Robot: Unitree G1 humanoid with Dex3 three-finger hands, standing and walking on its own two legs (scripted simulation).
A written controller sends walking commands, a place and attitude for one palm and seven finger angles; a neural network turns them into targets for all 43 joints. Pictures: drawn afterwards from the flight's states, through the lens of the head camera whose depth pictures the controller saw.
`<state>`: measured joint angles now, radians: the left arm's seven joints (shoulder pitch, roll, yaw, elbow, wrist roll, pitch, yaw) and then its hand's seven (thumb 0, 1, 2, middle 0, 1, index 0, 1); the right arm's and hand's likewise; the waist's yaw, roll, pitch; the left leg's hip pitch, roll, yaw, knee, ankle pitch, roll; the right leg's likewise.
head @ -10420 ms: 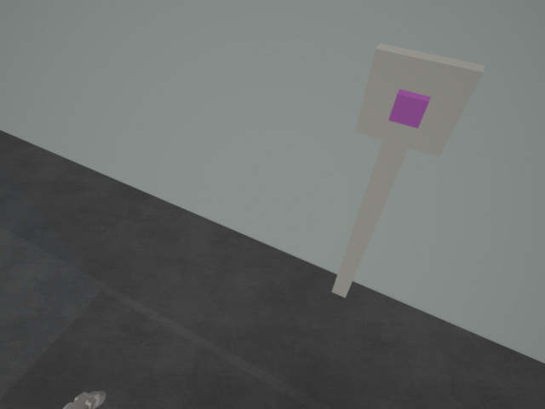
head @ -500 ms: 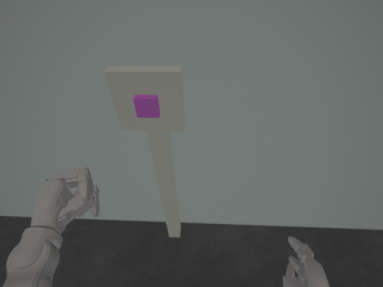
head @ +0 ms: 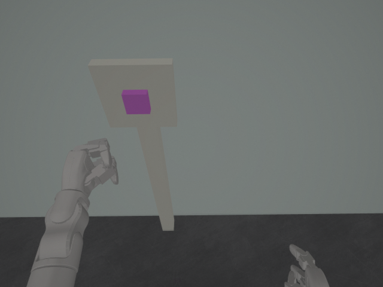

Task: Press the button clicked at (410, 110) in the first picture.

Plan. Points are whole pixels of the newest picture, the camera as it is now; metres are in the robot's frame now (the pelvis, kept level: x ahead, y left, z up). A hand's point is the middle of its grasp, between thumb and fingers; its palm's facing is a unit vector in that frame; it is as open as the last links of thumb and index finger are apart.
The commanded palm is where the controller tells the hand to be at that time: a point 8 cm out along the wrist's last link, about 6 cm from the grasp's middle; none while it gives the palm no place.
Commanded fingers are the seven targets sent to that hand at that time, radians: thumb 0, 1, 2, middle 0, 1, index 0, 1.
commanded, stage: aim a knuckle at the button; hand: left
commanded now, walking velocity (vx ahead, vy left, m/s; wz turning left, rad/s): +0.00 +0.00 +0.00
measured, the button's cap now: (137, 101) +0.51 +0.17 +0.13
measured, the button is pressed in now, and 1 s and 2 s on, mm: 0 0 6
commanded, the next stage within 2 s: press the button with the knuckle in 1.32 s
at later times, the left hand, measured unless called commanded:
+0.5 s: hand (138, 141) +0.40 +0.15 +0.10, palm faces +0.07 -1.00 -0.01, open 3.1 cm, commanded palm +0.38 +0.20 +0.10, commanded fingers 0.00 0.90 0.90 -1.30 -1.50 -1.30 -1.50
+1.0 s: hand (143, 135) +0.42 +0.14 +0.10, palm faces +0.09 -1.00 -0.01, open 3.1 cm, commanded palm +0.39 +0.19 +0.10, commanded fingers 0.00 0.90 0.90 -1.30 -1.50 -1.30 -1.50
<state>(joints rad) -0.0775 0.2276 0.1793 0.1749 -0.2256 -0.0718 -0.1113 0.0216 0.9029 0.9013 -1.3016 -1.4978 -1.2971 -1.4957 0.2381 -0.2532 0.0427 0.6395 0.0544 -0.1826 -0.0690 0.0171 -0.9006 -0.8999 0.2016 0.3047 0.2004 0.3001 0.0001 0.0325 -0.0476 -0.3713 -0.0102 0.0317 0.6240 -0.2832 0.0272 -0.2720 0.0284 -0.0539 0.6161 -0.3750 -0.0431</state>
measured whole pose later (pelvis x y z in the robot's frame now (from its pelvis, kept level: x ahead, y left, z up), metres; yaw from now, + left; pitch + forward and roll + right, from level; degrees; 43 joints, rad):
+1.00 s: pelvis +0.00 +0.00 -0.01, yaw -2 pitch +8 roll -1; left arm -0.51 0.22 0.21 0.72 -0.14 -0.27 0.01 0.02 0.90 0.90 -1.30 -1.50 -1.30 -1.50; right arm 0.36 -0.26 0.00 0.66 0.03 0.00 -0.01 0.01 -0.90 -0.90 0.20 0.30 0.20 0.30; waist -0.07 0.03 -0.08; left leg -0.53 0.01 0.05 0.72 -0.32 0.03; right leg -0.44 0.05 -0.03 0.70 -0.40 -0.04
